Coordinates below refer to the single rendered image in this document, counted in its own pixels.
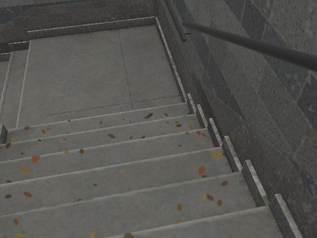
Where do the stairs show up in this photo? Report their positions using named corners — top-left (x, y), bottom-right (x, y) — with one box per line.
top-left (0, 102), bottom-right (283, 238)
top-left (0, 50), bottom-right (29, 131)

